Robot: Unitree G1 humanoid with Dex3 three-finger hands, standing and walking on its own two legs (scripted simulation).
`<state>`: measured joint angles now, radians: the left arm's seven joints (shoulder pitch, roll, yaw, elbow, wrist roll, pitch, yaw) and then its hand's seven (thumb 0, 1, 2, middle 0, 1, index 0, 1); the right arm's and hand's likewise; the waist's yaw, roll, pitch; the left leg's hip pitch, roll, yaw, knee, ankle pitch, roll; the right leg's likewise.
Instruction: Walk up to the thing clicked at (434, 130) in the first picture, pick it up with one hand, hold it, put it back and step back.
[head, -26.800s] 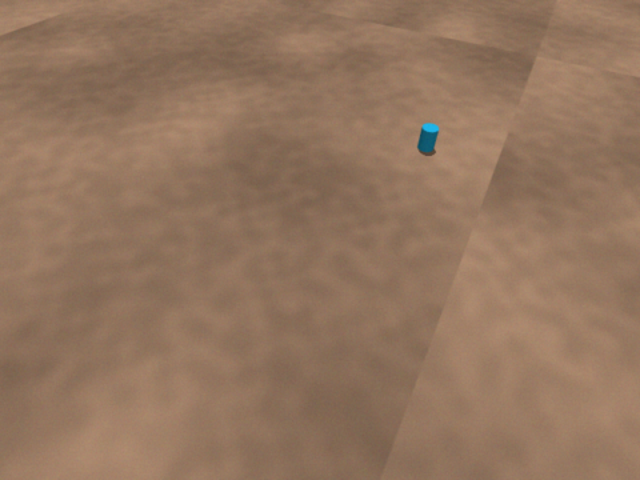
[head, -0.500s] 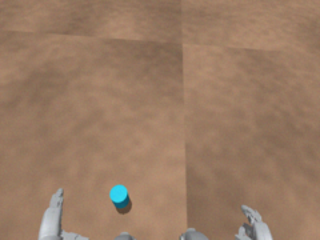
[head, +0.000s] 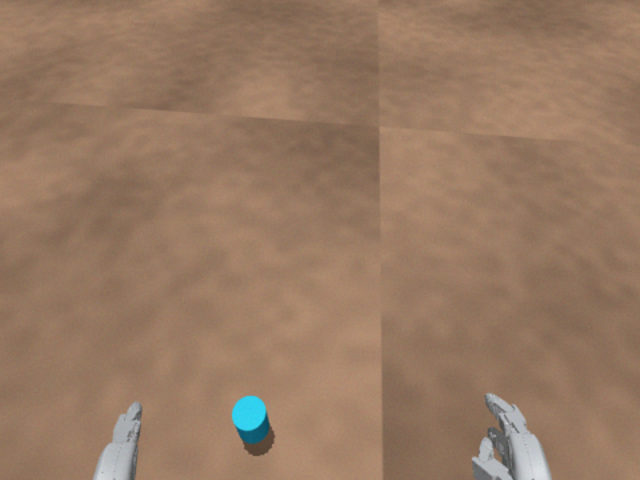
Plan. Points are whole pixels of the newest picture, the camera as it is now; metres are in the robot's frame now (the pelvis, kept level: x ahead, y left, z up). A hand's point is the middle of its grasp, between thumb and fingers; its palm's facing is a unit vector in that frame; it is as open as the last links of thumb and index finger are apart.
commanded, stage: home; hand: left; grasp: from the side
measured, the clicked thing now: (251, 420) +0.41 +0.17 -0.66
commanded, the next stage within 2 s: stand in 1.30 s
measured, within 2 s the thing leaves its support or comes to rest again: neither
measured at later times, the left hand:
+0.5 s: hand out of the picture +0.17 +0.17 -0.06, palm faces +0.09 -0.95 -0.29, open 17.4 cm
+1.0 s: hand out of the picture +0.17 +0.17 -0.06, palm faces +0.09 -0.95 -0.29, open 17.3 cm
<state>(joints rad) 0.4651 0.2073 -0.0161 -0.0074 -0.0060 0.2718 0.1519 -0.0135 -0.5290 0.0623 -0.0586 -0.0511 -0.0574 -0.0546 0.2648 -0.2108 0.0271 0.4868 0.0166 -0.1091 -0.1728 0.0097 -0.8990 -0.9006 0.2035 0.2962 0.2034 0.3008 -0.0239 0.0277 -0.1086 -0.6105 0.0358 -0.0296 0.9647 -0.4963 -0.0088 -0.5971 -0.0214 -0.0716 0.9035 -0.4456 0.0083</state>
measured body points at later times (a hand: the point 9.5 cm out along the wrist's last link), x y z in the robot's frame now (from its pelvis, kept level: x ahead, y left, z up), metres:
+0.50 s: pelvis +0.00 -0.01 +0.00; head +0.02 -0.01 +0.45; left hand +0.16 +0.22 -0.04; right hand +0.15 -0.25 -0.07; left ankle -0.01 +0.12 -0.69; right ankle +0.01 -0.13 -0.69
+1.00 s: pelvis +0.00 -0.01 +0.00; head +0.02 -0.01 +0.45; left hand +0.16 +0.22 -0.04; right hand +0.16 -0.25 -0.07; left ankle -0.01 +0.12 -0.69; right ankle +0.01 -0.13 -0.69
